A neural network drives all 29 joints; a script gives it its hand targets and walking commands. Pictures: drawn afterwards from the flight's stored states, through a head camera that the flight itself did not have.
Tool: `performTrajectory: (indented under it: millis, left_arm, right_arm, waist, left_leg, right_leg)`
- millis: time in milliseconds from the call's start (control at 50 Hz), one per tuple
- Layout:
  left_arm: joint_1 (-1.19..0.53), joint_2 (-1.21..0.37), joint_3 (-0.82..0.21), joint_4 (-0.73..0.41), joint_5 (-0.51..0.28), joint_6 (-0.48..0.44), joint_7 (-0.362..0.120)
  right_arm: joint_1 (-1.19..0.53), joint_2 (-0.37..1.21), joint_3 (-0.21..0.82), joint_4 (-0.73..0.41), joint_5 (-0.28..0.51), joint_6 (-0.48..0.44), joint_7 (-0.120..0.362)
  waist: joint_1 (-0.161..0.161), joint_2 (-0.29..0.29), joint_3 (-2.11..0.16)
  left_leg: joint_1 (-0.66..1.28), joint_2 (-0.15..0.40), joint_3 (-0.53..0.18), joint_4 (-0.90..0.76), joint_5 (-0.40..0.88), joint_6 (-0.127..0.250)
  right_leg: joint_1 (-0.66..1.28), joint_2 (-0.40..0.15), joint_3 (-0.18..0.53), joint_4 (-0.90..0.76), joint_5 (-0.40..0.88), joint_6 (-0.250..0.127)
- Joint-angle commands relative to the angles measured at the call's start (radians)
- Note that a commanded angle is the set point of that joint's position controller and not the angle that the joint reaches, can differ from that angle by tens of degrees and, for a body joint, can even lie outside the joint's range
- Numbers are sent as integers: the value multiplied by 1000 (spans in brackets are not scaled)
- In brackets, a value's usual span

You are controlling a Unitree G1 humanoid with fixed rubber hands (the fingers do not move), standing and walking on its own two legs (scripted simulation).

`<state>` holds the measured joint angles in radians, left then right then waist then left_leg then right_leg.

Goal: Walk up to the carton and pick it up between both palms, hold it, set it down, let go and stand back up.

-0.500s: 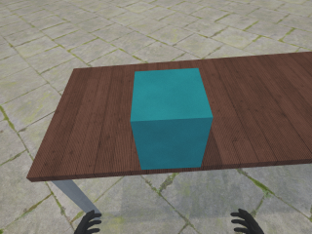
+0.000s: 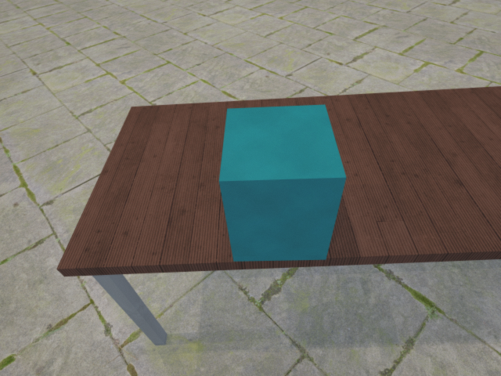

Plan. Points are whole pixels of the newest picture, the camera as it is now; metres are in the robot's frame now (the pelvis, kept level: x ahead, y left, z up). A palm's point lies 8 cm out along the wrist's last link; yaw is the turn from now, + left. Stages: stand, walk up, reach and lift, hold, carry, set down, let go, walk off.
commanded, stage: stand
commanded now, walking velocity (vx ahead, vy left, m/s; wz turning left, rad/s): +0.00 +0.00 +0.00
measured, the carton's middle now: (277, 185) +0.49 -0.04 +0.01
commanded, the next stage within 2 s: none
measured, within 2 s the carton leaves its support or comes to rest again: neither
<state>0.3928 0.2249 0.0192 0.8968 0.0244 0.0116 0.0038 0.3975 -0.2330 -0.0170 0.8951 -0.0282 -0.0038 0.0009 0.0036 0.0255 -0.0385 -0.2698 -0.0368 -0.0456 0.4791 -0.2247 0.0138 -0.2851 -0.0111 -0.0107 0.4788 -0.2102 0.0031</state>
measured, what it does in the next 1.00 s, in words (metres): stands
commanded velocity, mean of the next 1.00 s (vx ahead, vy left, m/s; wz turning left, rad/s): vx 0.00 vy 0.00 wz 0.00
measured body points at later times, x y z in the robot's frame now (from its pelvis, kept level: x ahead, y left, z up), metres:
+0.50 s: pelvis +0.03 -0.01 +0.00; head +0.03 -0.02 +0.45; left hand +0.00 +0.21 -0.15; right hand +0.03 -0.23 -0.16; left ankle +0.02 +0.11 -0.74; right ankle +0.03 -0.12 -0.74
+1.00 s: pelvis +0.04 -0.01 +0.00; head +0.04 -0.02 +0.45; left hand +0.02 +0.20 -0.15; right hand +0.01 -0.22 -0.16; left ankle +0.02 +0.11 -0.74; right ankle +0.03 -0.12 -0.74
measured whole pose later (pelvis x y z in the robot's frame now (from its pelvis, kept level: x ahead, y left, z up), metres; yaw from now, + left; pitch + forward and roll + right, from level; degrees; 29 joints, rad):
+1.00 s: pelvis +0.04 -0.01 +0.00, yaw +1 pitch -2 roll +0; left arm 0.31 0.12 0.01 1.14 0.01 0.00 0.04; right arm 0.33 -0.12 0.00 1.16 -0.01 -0.01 -0.04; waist 0.00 0.02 0.02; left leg -0.12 -0.01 -0.07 0.42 -0.27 -0.01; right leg -0.13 0.01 -0.03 0.41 -0.25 -0.02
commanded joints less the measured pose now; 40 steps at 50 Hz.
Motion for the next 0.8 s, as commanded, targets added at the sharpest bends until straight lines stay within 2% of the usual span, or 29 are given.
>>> performTrajectory:
  millis: [0, 20, 40, 60, 100, 120, 140, 160, 180, 220, 240, 280, 320, 340, 360, 400, 420, 440, 480, 520, 540, 560, 640, 660, 680, 700, 740, 760, 780]
  left_arm:
    - [29, 129, 34, -28, -1, -19, 9]
    - [49, 88, 25, -4, -2, -20, 5]
    - [71, 121, 34, 12, 0, -22, 2]
    - [64, 134, 46, 15, -1, -20, 6]
    - [91, 112, 39, 38, 2, -21, 7]
    - [113, 71, 27, 57, -4, -17, 9]
    - [84, 65, 25, 60, -3, -24, 8]
    - [99, 62, 23, 72, -6, -26, 11]
    - [91, 62, 23, 79, -8, -32, 9]
    - [53, 75, 26, 79, -6, -37, 13]
    - [71, 79, 22, 90, -3, -33, 16]
    - [72, 56, 16, 112, -5, -33, 23]
    - [60, 55, 16, 116, -6, -32, 24]
    - [96, 22, 8, 137, -10, -30, 22]
    - [96, 24, 3, 151, -10, -31, 24]
    - [79, 44, 15, 163, -9, -26, 29]
    - [62, 28, 9, 161, -11, -26, 32]
    - [60, 47, 15, 158, -10, -33, 25]
    - [46, 19, 9, 171, -9, -38, 32]
    - [48, 15, 13, 191, -13, -33, 32]
    - [33, 36, 11, 178, -13, -37, 30]
    - [42, 6, 7, 194, -9, -37, 34]
    - [47, -20, 3, 210, -12, -36, 35]
    - [38, 2, 8, 220, -10, -35, 39]
    - [12, -17, 8, 214, -9, -31, 37]
    - [32, 2, 9, 222, -10, -32, 38]
    - [55, 5, 13, 239, -12, -28, 38]
    - [26, -4, 14, 227, -11, -29, 37]
    - [26, 5, 12, 222, -4, -28, 42]
  right_arm:
    - [36, -122, -28, -37, 1, -19, -11]
    - [40, -98, -23, -33, 6, -19, -13]
    - [62, -119, -22, -15, 5, -12, -14]
    - [53, -73, -16, -11, 4, -18, -16]
    - [69, -98, -18, 4, 5, -15, -18]
    - [72, -112, -23, 16, 6, -18, -17]
    - [66, -78, -17, 19, 10, -18, -15]
    - [45, -70, -13, 24, 8, -19, -11]
    - [0, -81, -18, 18, 7, -19, -13]
    - [32, -51, -13, 40, 13, -26, -17]
    - [57, -63, -14, 59, 14, -25, -18]
    - [37, -57, -15, 68, 10, -22, -25]
    - [55, -36, -11, 94, 13, -19, -27]
    - [47, -27, -6, 100, 11, -16, -29]
    - [57, -29, -6, 105, 13, -19, -24]
    - [45, -11, -6, 113, 16, -17, -22]
    - [61, -7, 0, 128, 16, -20, -25]
    - [30, -44, -15, 133, 14, -13, -31]
    - [38, -28, -7, 144, 15, -17, -37]
    - [16, 5, 0, 152, 15, -23, -31]
    - [37, 6, 3, 167, 20, -19, -36]
    - [30, -17, -5, 173, 14, -19, -41]
    - [31, -6, -5, 192, 18, -17, -51]
    - [41, 5, -1, 195, 17, -15, -52]
    - [31, 11, 2, 204, 13, -17, -52]
    - [48, 8, 0, 206, 16, -13, -48]
    - [51, 5, -2, 214, 15, -13, -49]
    - [16, -8, -7, 219, 13, -10, -50]
    - [0, 16, 0, 218, 17, -9, -49]
  waist:
    - [-1, -20, 108]
    - [-2, -30, 119]
    - [6, 20, 100]
    - [12, -34, 145]
    - [14, -39, 107]
    - [11, 11, 109]
    - [-4, -23, 126]
    - [12, -2, 88]
    - [23, -43, 121]
    - [-3, -18, 96]
    - [5, -20, 109]
    - [-1, -84, 120]
    - [-9, -26, 154]
    - [4, -6, 90]
    - [-3, 13, 112]
    - [-11, -33, 109]
    - [-10, -45, 110]
    - [3, -44, 133]
    - [-14, -55, 103]
    - [-6, -19, 125]
    - [-12, 61, 97]
    - [-6, -3, 82]
    - [4, -21, 63]
    - [-5, -69, 105]
    - [-11, -19, 117]
    - [-10, -71, 130]
    - [-1, -63, 69]
    - [6, -5, 133]
    - [3, -1, 115]
  left_leg:
    - [-113, 94, -148, -177, -157, 42]
    - [-99, 92, -135, -160, -91, 41]
    - [-110, 94, -140, -178, -157, 40]
    - [-131, 106, -155, -188, -135, 45]
    - [-93, 106, -154, -185, -81, 41]
    - [-87, 109, -159, -200, -135, 41]
    - [-101, 101, -158, -193, -95, 39]
    - [-78, 94, -136, -175, -78, 36]
    - [-66, 95, -129, -163, -13, 36]
    - [-28, 98, -127, -151, 28, 39]
    - [-52, 103, -130, -152, 8, 40]
    - [-16, 95, -110, -135, 66, 34]
    - [-44, 95, -123, -152, 51, 36]
    - [16, 91, -104, -137, 51, 35]
    - [4, 91, -105, -133, 97, 36]
    - [-9, 88, -109, -142, 56, 28]
    - [2, 91, -102, -132, 106, 35]
    - [13, 85, -93, -120, 111, 26]
    - [31, 95, -94, -118, 111, 23]
    - [60, 108, -84, -119, 175, 28]
    - [63, 102, -87, -112, 220, 30]
    - [44, 105, -88, -115, 196, 25]
    - [80, 102, -79, -98, 227, 28]
    - [41, 109, -79, -109, 205, 28]
    - [34, 111, -88, -115, 211, 25]
    - [24, 107, -93, -117, 205, 25]
    - [101, 115, -79, -108, 246, 26]
    - [55, 113, -82, -116, 224, 19]
    - [43, 102, -75, -127, 193, 16]
  right_leg:
    - [31, -71, 104, -118, -131, -37]
    - [11, -68, 116, -126, -96, -36]
    - [26, -64, 107, -121, -125, -33]
    - [47, -60, 87, -103, -80, -33]
    - [66, -69, 93, -103, -49, -35]
    - [55, -60, 89, -105, -71, -33]
    - [71, -71, 98, -109, -62, -43]
    - [82, -75, 104, -120, -72, -37]
    - [51, -70, 103, -119, -33, -33]
    - [54, -76, 103, -117, 21, -38]
    - [65, -81, 103, -128, 2, -46]
    - [65, -85, 105, -139, 2, -43]
    - [73, -78, 94, -131, 11, -43]
    - [78, -74, 103, -136, 2, -42]
    - [87, -81, 101, -134, 52, -41]
    - [99, -72, 85, -136, 14, -37]
    - [125, -78, 86, -128, 72, -35]
    - [73, -75, 94, -142, 41, -34]
    - [107, -76, 88, -148, 53, -44]
    - [82, -79, 88, -131, 105, -40]
    - [115, -78, 93, -120, 153, -43]
    - [144, -79, 75, -125, 141, -40]
    - [165, -80, 78, -113, 216, -46]
    - [165, -85, 69, -116, 217, -45]
    - [178, -77, 71, -122, 205, -45]
    - [184, -89, 73, -124, 229, -48]
    - [176, -80, 63, -108, 241, -44]
    - [155, -79, 70, -124, 211, -42]
    - [184, -86, 67, -128, 201, -45]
